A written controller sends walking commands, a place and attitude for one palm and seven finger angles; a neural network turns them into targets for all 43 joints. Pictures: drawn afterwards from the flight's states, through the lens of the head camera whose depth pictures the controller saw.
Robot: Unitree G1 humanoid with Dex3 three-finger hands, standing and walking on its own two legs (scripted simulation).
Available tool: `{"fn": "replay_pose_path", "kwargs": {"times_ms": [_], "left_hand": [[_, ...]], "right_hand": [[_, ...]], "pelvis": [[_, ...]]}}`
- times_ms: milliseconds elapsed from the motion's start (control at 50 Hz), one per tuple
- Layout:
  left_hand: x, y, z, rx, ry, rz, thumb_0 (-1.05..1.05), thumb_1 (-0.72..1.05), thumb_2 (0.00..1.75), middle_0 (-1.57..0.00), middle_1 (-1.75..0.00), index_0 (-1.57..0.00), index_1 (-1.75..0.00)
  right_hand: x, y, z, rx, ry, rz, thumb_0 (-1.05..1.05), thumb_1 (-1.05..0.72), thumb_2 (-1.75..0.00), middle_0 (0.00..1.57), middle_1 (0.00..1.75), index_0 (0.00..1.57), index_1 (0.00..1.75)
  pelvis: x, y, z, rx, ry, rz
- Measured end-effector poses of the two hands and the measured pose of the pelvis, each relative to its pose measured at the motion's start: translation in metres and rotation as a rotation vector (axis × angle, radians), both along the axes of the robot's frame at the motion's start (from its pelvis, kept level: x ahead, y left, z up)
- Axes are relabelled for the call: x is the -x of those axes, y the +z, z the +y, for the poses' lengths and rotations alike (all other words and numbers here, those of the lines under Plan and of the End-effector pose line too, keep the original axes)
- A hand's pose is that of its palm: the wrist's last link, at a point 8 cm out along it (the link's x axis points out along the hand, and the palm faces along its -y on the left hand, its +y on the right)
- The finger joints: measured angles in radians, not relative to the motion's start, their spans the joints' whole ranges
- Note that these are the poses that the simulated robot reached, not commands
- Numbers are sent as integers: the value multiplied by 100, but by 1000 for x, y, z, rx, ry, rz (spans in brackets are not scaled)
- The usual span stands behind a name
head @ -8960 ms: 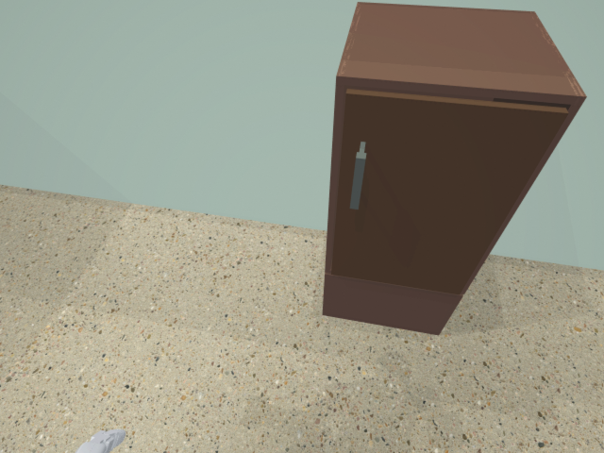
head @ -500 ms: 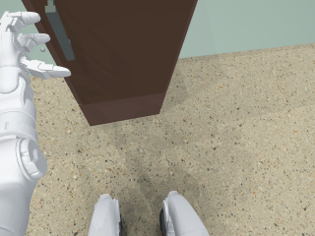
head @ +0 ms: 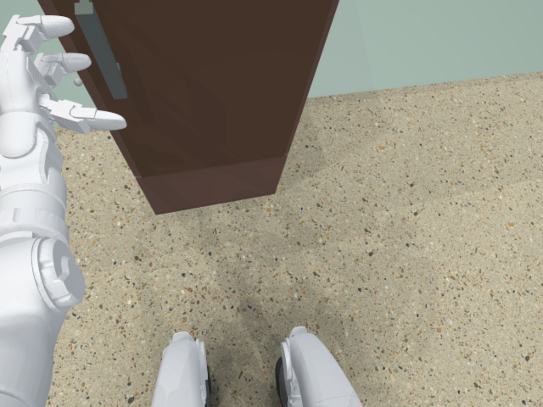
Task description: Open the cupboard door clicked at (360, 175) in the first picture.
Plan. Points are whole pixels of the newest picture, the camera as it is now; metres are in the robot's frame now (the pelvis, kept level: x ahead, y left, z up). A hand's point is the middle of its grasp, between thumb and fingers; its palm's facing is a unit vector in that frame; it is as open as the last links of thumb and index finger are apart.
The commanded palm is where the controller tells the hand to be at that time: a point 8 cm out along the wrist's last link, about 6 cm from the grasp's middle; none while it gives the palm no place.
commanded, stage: slide the fingers in behind the handle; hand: left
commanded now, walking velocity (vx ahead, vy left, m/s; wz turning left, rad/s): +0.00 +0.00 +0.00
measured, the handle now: (103, 46) +0.60 +0.18 +0.08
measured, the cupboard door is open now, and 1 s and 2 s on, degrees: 0 0 0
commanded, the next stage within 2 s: close the thumb around the handle in 1.38 s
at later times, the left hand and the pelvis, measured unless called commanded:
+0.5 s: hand (103, 81) +0.55 +0.18 +0.07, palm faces +0.13 -0.99 -0.01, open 14.0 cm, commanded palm +0.53 +0.21 +0.07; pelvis +0.00 +0.00 +0.00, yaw +0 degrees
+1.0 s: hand (131, 77) +0.56 +0.15 +0.07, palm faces +0.16 -0.99 -0.01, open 14.0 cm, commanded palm +0.53 +0.18 +0.07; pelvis +0.00 +0.00 +0.00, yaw +1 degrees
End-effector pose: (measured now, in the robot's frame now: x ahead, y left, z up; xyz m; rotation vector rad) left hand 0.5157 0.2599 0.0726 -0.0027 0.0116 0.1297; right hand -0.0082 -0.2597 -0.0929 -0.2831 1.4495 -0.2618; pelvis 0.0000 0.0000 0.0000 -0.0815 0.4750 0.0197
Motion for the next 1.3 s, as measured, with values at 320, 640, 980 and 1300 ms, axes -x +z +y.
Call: {"fn": "replay_pose_path", "kwargs": {"times_ms": [320,640,980,1300], "left_hand": [[-5,-5,-12,-10,9,-3,-1,-50,30,-30,-120,-29,-120],[-9,-5,-38,-10,23,-1,-1,-50,30,-31,-120,-30,-122],[-11,-4,-63,-16,22,-10,-1,-50,30,-30,-120,-30,-121],[-11,-4,-63,-15,20,-9,-1,-50,30,-30,-120,-28,-120]], "right_hand": [[4,-5,6,-23,-10,8,1,-91,-89,20,30,21,29],[-1,-4,5,-35,2,7,1,-91,-89,20,30,21,29],[3,-7,3,-57,-8,15,1,-91,-89,20,30,21,29],[-1,-5,-2,-51,-9,14,1,-91,-89,20,30,21,29]], "pelvis": [[0,-2,1,-4,-5,7],[-3,-1,0,-6,4,7],[-4,0,-5,-17,1,5],[-7,2,-6,-19,1,5]]}}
